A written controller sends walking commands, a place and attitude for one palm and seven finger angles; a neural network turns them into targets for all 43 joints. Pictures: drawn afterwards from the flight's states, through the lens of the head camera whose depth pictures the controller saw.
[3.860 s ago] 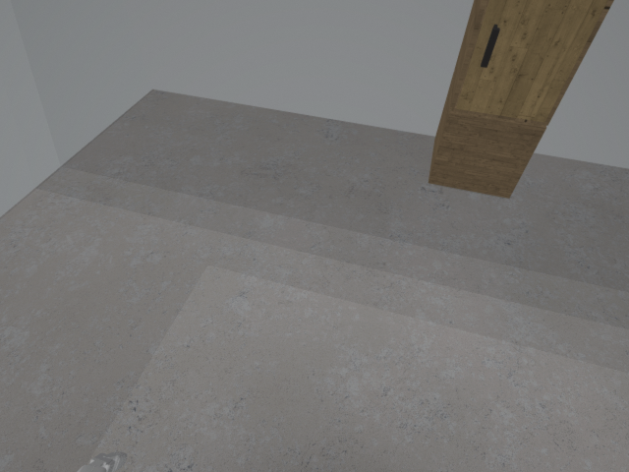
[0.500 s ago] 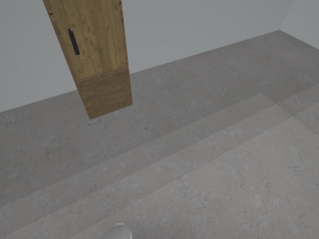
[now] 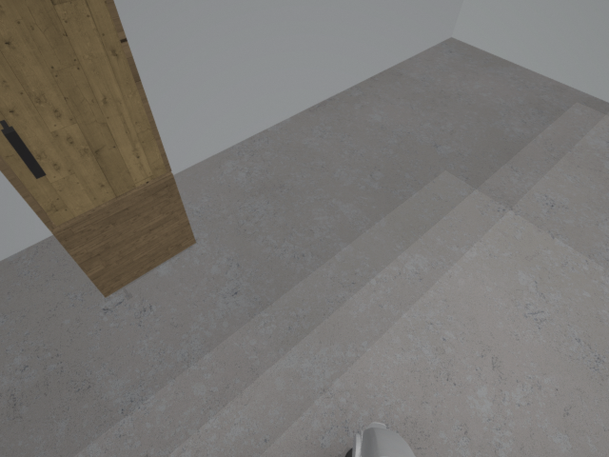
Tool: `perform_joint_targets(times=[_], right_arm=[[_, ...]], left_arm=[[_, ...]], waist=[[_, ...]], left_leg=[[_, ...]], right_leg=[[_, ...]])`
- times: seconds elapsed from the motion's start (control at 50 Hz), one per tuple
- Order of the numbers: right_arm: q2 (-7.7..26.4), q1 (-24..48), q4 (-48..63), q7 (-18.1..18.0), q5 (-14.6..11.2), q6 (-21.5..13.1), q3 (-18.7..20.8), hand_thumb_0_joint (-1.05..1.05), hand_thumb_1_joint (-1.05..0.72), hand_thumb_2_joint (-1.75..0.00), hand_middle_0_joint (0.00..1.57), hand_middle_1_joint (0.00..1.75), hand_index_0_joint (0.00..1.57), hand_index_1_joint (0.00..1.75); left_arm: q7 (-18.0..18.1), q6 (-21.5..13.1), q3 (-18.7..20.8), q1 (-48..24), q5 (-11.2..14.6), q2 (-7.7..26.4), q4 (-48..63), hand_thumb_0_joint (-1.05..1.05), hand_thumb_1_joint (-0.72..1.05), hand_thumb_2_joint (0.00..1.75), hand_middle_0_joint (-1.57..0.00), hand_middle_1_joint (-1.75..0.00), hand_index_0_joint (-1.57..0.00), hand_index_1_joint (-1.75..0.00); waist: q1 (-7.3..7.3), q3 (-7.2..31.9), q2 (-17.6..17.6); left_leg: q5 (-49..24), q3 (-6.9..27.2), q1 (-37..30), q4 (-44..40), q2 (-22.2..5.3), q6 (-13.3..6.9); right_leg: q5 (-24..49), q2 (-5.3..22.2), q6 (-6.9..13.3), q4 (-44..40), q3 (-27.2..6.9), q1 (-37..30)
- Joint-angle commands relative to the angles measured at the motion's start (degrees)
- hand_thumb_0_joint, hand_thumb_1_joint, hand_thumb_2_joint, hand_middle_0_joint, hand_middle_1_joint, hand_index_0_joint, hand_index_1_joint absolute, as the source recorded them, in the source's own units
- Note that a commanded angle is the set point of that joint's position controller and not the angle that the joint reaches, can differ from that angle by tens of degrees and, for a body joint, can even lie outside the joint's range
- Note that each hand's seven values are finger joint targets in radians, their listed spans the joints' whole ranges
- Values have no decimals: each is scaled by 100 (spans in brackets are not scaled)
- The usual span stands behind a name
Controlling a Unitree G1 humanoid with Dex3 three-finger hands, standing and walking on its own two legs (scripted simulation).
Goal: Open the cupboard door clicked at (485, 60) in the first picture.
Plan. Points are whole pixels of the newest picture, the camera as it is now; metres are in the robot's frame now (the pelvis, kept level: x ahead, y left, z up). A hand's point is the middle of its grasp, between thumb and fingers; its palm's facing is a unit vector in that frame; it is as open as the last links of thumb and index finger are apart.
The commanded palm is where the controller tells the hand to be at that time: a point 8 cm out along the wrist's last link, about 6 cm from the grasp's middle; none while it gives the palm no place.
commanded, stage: walk to a spot facing it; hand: left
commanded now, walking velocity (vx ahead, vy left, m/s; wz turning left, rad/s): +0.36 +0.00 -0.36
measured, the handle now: (22, 149) +0.72 +0.67 -0.08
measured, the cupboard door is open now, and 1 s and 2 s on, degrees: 0 0 0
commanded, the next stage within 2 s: turn to face it in 0.30 s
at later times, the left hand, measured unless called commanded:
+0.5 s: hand (213, 388) +0.25 +0.16 -0.19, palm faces -0.01 -0.99 -0.17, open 7.3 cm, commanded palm none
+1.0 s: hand (223, 298) +0.40 +0.17 -0.15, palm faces +0.17 -0.94 -0.28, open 7.4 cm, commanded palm none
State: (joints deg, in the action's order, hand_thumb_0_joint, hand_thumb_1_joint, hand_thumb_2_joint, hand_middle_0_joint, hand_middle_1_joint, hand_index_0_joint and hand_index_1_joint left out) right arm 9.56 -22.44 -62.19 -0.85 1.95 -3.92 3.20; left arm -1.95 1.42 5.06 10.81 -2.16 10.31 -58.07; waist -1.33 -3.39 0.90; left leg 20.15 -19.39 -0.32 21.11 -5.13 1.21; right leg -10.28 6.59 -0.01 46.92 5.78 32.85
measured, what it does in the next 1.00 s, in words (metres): walks ahead: right foot, then left foot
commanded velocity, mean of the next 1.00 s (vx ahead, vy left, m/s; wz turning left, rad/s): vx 0.11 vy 0.00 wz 0.32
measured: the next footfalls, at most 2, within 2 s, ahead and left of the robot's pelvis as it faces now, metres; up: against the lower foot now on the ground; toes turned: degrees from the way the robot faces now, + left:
right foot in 0.10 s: +0.19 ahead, -0.13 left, +0.00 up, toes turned -11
left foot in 0.52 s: +0.38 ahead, +0.09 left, +0.00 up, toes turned +5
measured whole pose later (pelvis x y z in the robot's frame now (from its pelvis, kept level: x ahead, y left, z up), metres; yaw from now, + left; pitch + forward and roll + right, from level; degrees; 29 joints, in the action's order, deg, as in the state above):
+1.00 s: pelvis +0.30 -0.05 -0.01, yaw +9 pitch +0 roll +1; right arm 12.0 -14.9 -56.2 0.6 1.2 2.7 5.1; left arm 1.6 0.5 3.6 6.9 -1.0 10.0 -51.8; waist -2.8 -2.9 -3.4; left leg 18.3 2.5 22.2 37.8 1.5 0.4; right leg -14.7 1.7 -0.5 33.8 3.8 17.6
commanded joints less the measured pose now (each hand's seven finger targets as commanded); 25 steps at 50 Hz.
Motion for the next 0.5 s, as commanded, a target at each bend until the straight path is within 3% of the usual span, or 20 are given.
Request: perform_joint_targets(times=[0.0,0.02,0.04,0.06,0.08,0.1,0.12,0.14,0.16,0.18,0.22,0.24,0.3,0.38,0.4,0.42,0.46,0.48], right_arm=[[847,-270,143,-25,9,-42,144,0,-90,-90,20,30,20,30],[879,-283,140,-17,-2,-22,148,0,-90,-90,20,30,20,30],[940,-180,162,-12,-22,-8,132,0,-90,-90,20,30,20,30],[920,-39,230,46,-84,-18,120,0,-90,-90,20,30,20,30],[471,-220,422,72,-181,-55,43,0,-90,-90,20,30,20,30],[513,135,619,48,-196,-49,18,0,-90,-90,20,30,20,30],[566,456,647,36,-161,-34,73,0,-90,-90,20,30,20,30],[512,614,645,34,-121,-10,51,0,-90,-90,20,30,20,30],[485,629,570,42,-66,40,36,0,-90,-90,20,30,20,30],[383,438,460,47,-32,113,17,0,-90,-90,20,30,20,30],[219,22,315,70,-29,219,8,0,-90,-90,20,30,20,30],[174,-31,303,83,-35,256,-12,0,-90,-90,20,30,20,30],[144,377,477,147,-51,254,-22,0,-90,-90,20,30,20,30],[216,1005,699,196,-68,153,-8,0,-90,-90,20,30,20,30],[241,1014,684,195,-78,144,-11,0,-90,-90,20,30,20,30],[270,948,657,183,-85,134,-13,0,-90,-90,20,30,20,30],[437,427,432,150,-67,90,-11,0,-90,-90,20,30,20,30],[752,-8,307,112,-30,51,48,0,-90,-90,20,30,20,30]], left_arm=[[-48,-241,-39,-424,33,121,500,0,90,90,-20,-30,-20,-30],[-27,-279,-25,-151,28,222,401,0,90,90,-20,-30,-20,-30],[-7,-331,20,558,4,345,186,0,90,90,-20,-30,-20,-30],[36,-401,128,1527,-12,752,-82,0,90,90,-20,-30,-20,-30],[125,-468,297,2141,-3,1480,-229,0,90,90,-20,-30,-20,-30],[163,-434,318,2187,164,1812,-267,0,90,90,-20,-30,-20,-30],[211,-420,277,1724,179,1588,-134,0,90,90,-20,-30,-20,-30],[236,-425,186,1204,154,1338,6,0,90,90,-20,-30,-20,-30],[258,-455,80,815,145,1019,64,0,90,90,-20,-30,-20,-30],[270,-491,1,571,122,846,104,0,90,90,-20,-30,-20,-30],[281,-543,-58,368,71,708,62,0,90,90,-20,-30,-20,-30],[277,-554,-72,332,80,689,74,0,90,90,-20,-30,-20,-30],[254,-570,-78,414,103,691,4,0,90,90,-20,-30,-20,-30],[242,-553,-74,647,97,776,-123,0,90,90,-20,-30,-20,-30],[252,-547,-67,611,96,806,-150,0,90,90,-20,-30,-20,-30],[268,-535,-65,630,90,782,-188,0,90,90,-20,-30,-20,-30],[304,-491,-83,642,135,715,-225,0,90,90,-20,-30,-20,-30],[309,-457,-121,867,150,529,-218,0,90,90,-20,-30,-20,-30]], waist=[[4,-198,-927],[132,5,-736],[503,398,-587],[992,993,-78],[1075,1769,1323],[1005,1808,1283],[909,1440,847],[700,781,689],[485,395,291],[241,266,164],[-51,237,329],[-104,226,417],[-30,85,513],[160,-105,587],[118,-109,571],[92,-73,433],[-125,169,78],[-204,559,-636]], left_leg=[[-3186,410,-134,-268,-1590,-610],[-3970,360,-55,293,-1576,-566],[-4470,185,220,1289,-1402,-406],[-3862,24,1037,2701,-1148,-197],[68,216,2901,4591,-306,72],[1428,1027,3725,5715,-1,62],[901,1571,3833,6031,-226,6],[460,1686,3974,5993,-470,21],[125,1777,3737,5602,-638,31],[0,1730,3379,5191,-685,57],[-77,1583,2856,4464,-634,126],[-156,1511,2775,4130,-598,173],[-544,1365,2804,3061,-495,224],[-767,1228,2448,2057,-273,161],[-792,1215,2390,1854,-224,129],[-908,1215,2150,1598,-186,93],[-1593,1206,1236,841,-40,19],[-2640,1759,398,618,-411,-201]], right_leg=[[-310,-304,221,-839,324,-301],[-458,-491,322,-1017,467,-919],[-231,-717,426,-1361,609,-1987],[40,-435,569,-1579,199,-3443],[329,1245,1175,-2037,-2400,-5045],[815,1903,1651,-2779,-3647,-5067],[449,1812,1559,-2941,-3374,-4357],[41,1684,1484,-3057,-3020,-3584],[55,1427,1300,-3152,-2401,-2814],[234,1213,1138,-3236,-1887,-2217],[530,941,1004,-3316,-1241,-1651],[599,817,996,-3338,-1059,-1527],[443,653,982,-3418,-880,-1693],[438,712,897,-3280,-985,-1834],[637,735,839,-3181,-882,-2029],[828,734,752,-3003,-789,-2104],[1245,446,442,-2123,-274,-2195],[897,122,180,-1116,18,-1846]])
